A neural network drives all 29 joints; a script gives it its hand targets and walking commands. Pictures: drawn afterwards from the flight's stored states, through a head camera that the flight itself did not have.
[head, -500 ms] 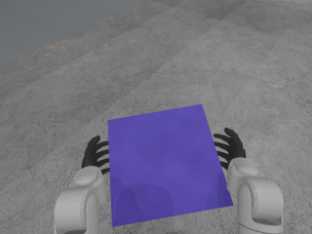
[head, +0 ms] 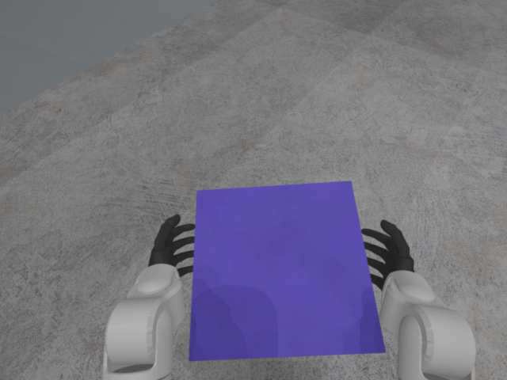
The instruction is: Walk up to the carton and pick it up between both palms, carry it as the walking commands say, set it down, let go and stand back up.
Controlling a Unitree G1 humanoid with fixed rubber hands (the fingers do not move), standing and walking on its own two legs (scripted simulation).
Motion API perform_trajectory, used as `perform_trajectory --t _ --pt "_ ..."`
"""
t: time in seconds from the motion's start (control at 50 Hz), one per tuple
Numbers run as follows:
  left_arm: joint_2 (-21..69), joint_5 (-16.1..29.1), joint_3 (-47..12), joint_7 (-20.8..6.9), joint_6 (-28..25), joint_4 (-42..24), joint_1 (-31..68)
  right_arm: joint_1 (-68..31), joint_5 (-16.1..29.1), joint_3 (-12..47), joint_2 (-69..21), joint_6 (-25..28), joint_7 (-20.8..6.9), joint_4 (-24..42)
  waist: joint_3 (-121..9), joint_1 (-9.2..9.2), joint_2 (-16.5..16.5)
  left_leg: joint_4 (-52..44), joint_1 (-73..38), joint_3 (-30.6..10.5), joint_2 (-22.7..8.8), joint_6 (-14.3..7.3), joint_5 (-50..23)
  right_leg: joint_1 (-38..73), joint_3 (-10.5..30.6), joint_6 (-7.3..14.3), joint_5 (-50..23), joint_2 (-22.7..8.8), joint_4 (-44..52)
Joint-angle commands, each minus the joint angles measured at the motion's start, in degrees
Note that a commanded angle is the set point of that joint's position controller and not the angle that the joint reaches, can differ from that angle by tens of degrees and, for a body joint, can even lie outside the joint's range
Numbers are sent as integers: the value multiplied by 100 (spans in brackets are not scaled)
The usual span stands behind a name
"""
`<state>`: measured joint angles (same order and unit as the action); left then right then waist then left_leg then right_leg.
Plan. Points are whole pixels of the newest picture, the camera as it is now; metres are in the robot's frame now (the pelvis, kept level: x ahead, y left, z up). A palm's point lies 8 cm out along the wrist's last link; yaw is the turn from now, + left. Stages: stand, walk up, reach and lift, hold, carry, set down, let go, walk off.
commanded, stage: carry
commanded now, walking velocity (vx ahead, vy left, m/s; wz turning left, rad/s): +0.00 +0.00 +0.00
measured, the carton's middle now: (278, 273) +0.29 -0.03 +0.00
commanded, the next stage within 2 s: none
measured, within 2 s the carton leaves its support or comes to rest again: neither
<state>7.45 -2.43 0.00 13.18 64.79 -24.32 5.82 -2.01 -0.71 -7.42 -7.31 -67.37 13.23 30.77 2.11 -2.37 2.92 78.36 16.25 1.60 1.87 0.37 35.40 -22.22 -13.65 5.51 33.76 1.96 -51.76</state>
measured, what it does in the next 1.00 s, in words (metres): walks ahead: left foot, then right foot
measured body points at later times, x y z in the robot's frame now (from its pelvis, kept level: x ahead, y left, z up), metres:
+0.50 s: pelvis +0.50 +0.04 +0.00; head +0.57 +0.02 +0.45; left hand +0.79 +0.15 +0.05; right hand +0.74 -0.16 +0.05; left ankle +0.27 +0.09 -0.59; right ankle +0.56 -0.02 -0.68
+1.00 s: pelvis +0.92 +0.05 +0.02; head +0.98 +0.02 +0.47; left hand +1.21 +0.19 +0.08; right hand +1.19 -0.13 +0.07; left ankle +0.82 +0.15 -0.67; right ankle +0.97 -0.03 -0.69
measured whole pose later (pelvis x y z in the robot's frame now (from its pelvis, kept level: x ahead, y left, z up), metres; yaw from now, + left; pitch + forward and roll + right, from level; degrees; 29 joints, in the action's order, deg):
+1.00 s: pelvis +0.92 +0.05 +0.02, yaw -2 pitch +5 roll +1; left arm 7.4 -1.3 3.4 11.8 60.6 -22.7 2.7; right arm -3.4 -2.8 -4.5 -7.3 -62.2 12.3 25.8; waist 1.6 -1.4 2.7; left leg 45.4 16.1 4.1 1.7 -2.6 30.9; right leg -31.6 -2.4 1.8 15.7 1.1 -44.4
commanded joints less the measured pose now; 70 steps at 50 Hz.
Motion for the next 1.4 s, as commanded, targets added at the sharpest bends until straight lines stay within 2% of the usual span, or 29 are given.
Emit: perform_trajectory --t 0.0,0.08,0.14,0.16,0.18,0.2,0.24,0.36,0.42,0.44,0.46,0.48,0.56,0.62,0.7,0.72,0.74,0.76,0.8,0.86,0.96,0.98,1.0,1.02,1.12,1.22,1.24,1.28,1.38 --pt "5895 1760 -3337 -1320 -216 -1331 2055 -3619 2467 4505 -5648 308 -1830 1323 -2512 709 -1275 2219 4799 -505 286 -138 1148 5365 3746 1183 -10708 -2144 1597" --pt "5915 2326 -3998 -1460 -415 -2001 2816 -2824 2041 4123 -5687 653 -1801 948 -2221 557 -118 -693 4838 -232 -44 -454 751 4888 2600 312 -9128 -1531 1233" --pt "5669 2432 -4284 -1539 -282 -2023 2841 -2276 1702 4031 -5687 623 -1666 700 -2650 58 -306 -4791 -845 1646 857 -149 -4616 1645 492 -299 -8568 -712 6" --pt "5636 2495 -4350 -1541 -235 -1919 2988 -1916 1554 3956 -5800 592 -1600 315 -3311 -141 3 -4660 -2752 416 -146 -850 -7494 321 458 -522 -5177 -555 -1332" --pt "5818 2589 -4454 -1631 -173 -1758 3093 -2301 1600 3853 -5634 718 -1542 550 -4013 -39 2297 -4090 -4272 -2526 -2006 -2067 -12749 -1146 818 -979 -29 620 -3470" --pt "5904 2731 -4454 -1665 -175 -1824 3193 -2366 1597 3715 -5640 740 -1511 695 -4015 36 2012 -3949 -4353 -2863 -2026 -2005 -13149 -1435 1470 -782 121 488 -3961" --pt "6040 2778 -4218 -1734 -251 -1701 2949 -2594 1627 3885 -5780 726 -1493 851 -3536 -118 530 -4058 -4619 -2826 -1970 -1849 -11566 -2803 1385 -676 354 341 -4281" --pt "5641 2030 -3090 -1597 -666 -1005 2035 -3395 2104 4414 -5540 911 -1603 1384 -2585 -77 -487 -4208 -3707 -1550 -1184 -817 -10017 -3240 651 -345 -110 187 -1376" --pt "5457 1938 -3146 -1482 -617 -1237 1839 -3042 2134 4439 -5374 750 -1584 1374 -3015 338 -592 -3036 -959 -109 -581 -202 -8672 1235 -203 -427 -3980 711 2011" --pt "5615 2013 -3316 -1480 -653 -1569 1970 -3191 2230 4471 -5200 773 -1624 1523 -3548 678 -341 -1045 -21 209 -225 -42 -6747 2847 767 303 -5934 -236 2322" --pt "5509 1779 -3175 -1447 -645 -1320 1639 -3354 2312 4718 -5206 692 -1711 1570 -4105 689 -2624 1187 1745 -56 820 356 -1116 4490 3663 1770 -11102 -2275 1702" --pt "5524 1610 -3188 -1336 -574 -1138 1382 -3384 2320 4669 -5125 608 -1736 1388 -4102 595 -2203 1690 2336 -657 592 325 -36 4792 4194 2034 -11354 -2354 1577" --pt "4738 1119 -2602 -1418 -1021 255 2100 -2828 1552 3271 -4558 1141 -1933 -940 -3082 650 -256 1709 4544 -914 180 -191 829 4651 3924 1249 -9106 -1987 1340" --pt "5526 2034 -3763 -1484 -1342 -1563 2944 -3059 1853 3808 -5274 1644 -1831 450 -2943 549 86 -745 4338 -807 -157 -468 351 4307 3226 742 -8423 -1667 1174" --pt "5463 2369 -4250 -1548 -891 -2041 2748 -2108 1626 4116 -5799 1246 -1612 433 -3228 230 -616 -4931 -700 1327 767 -318 -4911 1750 990 -221 -7969 -547 527" --pt "5329 2468 -4351 -1582 -778 -2042 3020 -2065 1460 4038 -5693 1151 -1561 241 -3653 89 -642 -4593 -2037 594 -48 -836 -6638 922 914 -432 -6762 -544 -439" --pt "5440 2590 -4410 -1628 -661 -1930 2996 -1886 1427 3854 -5407 1149 -1513 326 -4447 -121 1577 -3917 -3829 -1983 -1896 -2040 -11306 -787 940 -1053 -2553 190 -2731" --pt "5412 2729 -4416 -1648 -577 -1987 3075 -1884 1450 3774 -5410 1089 -1428 424 -4681 0 1907 -3710 -4625 -2553 -2082 -2237 -12876 -1649 1453 -929 190 597 -3256" --pt "5662 2731 -4296 -1724 -466 -1635 2674 -1926 1377 3846 -5409 953 -1410 581 -4161 -92 570 -3759 -4673 -2499 -2126 -2098 -11585 -2791 1496 -738 558 373 -3588" --pt "5581 2431 -3677 -1749 -456 -1182 2409 -2330 1539 4080 -5546 835 -1421 686 -3299 -112 -149 -3761 -4256 -2404 -1874 -1610 -9575 -3593 1718 -511 1188 -56 -2344" --pt "5275 1936 -3205 -1660 -678 -961 2137 -3125 1802 4238 -5394 844 -1595 823 -3355 369 -103 -3376 -1174 -115 -906 -692 -7766 1032 254 -586 -3330 414 2255" --pt "5022 1698 -2921 -1668 -754 -571 2215 -3127 1709 4098 -5111 869 -1668 352 -3603 420 -645 -2711 -123 151 -616 -459 -5782 2440 887 -177 -6140 -244 2053" --pt "5520 1987 -3398 -1577 -742 -1671 2276 -3605 2314 4796 -5492 785 -1670 1643 -3691 473 -2217 -1170 1096 125 183 -70 -1887 3310 2934 894 -11136 -1797 1730" --pt "5364 1724 -3202 -1503 -553 -1091 2005 -3567 2245 4772 -5442 560 -1698 1076 -3527 460 -2476 -595 1636 -224 207 -54 -112 3652 3431 1288 -12051 -2140 1586" --pt "4913 1379 -2717 -1430 -735 -497 2517 -3252 1840 3855 -5112 750 -1877 -408 -2734 568 -952 -1190 3790 -214 -3 -271 264 4596 3258 793 -10292 -1742 1395" --pt "5613 2181 -3852 -1475 -358 -1883 2827 -2574 1858 4221 -5904 542 -1664 323 -2883 353 -820 -4780 33 686 196 -119 -2730 2423 1534 -11 -8509 -1153 1704" --pt "5497 2206 -3865 -1506 -279 -1783 2731 -2561 1778 4184 -5814 530 -1606 503 -3329 127 -827 -5082 -1919 319 -292 -460 -3905 1196 1222 -373 -7474 -1069 978" --pt "5494 2637 -4257 -1652 -146 -2091 3482 -2450 1567 3888 -5604 558 -1452 472 -3793 -31 1929 -5016 -4968 -2620 -2571 -1912 -8201 -2100 866 -1026 -283 208 -1469" --pt "5589 2628 -3955 -1777 31 -1361 3311 -3017 1483 3859 -5799 425 -1360 482 -2045 11 -23 -5994 -4104 -1411 -2659 -1068 -5863 -2860 1279 -546 -94 -645 -407"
